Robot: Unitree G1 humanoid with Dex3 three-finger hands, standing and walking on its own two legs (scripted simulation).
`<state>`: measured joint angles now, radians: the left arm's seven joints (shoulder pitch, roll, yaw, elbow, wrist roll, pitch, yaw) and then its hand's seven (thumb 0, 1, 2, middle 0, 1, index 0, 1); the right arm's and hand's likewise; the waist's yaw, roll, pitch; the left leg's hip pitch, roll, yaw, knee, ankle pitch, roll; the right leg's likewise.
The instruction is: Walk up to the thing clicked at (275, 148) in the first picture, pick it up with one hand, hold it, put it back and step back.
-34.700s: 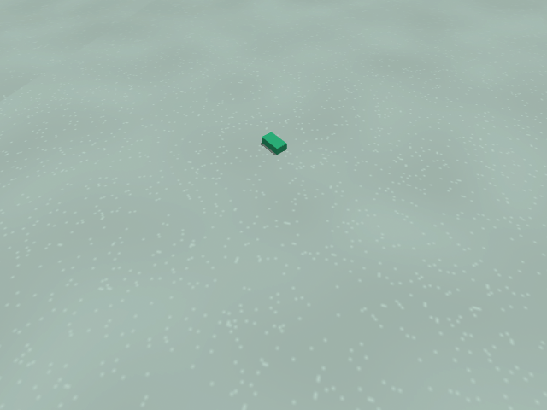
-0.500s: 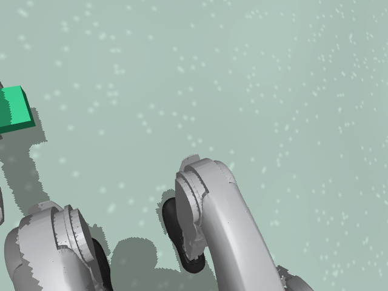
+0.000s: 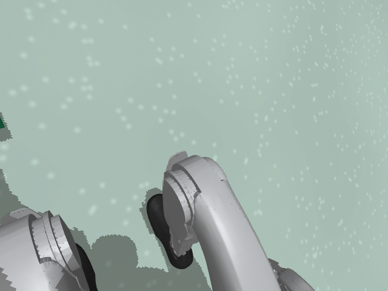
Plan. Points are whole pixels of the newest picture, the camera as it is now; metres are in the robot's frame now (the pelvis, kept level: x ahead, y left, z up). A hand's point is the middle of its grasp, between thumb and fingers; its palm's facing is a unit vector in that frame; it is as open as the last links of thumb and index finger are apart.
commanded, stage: rest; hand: left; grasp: from above
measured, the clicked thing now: out of the picture +0.49 +0.29 -0.26
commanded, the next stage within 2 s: open in 0.90 s
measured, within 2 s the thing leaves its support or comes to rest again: rests again in 0.62 s
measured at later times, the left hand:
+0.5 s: hand out of the picture +0.49 +0.27 -0.25, palm faces -0.44 -0.13 -0.89, open 10.1 cm
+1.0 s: hand out of the picture +0.49 +0.28 -0.26, palm faces -0.44 -0.14 -0.89, open 10.1 cm
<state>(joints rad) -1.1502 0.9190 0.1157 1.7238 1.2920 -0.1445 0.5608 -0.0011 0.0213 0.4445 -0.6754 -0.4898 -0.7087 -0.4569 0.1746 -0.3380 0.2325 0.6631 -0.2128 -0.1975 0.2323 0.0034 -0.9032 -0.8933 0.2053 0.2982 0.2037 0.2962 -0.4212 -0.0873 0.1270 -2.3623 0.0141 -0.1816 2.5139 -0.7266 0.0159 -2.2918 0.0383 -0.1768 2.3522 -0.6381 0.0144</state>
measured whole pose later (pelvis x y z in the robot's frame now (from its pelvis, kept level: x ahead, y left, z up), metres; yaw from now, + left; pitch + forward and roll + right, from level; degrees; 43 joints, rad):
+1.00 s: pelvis +0.00 +0.00 +0.00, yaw -3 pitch +30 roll -15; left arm -1.19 1.03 0.07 1.79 1.27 -0.16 0.61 0.00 0.03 0.45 -0.67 -0.49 -0.70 -0.46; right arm 0.15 -0.36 0.34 0.62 -0.23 -0.25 0.25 0.00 -0.91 -0.90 0.20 0.30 0.20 0.30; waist -0.46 -0.14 0.20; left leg -2.35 0.02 -0.23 2.53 -0.73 0.02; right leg -2.26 0.06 -0.22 2.33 -0.62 0.03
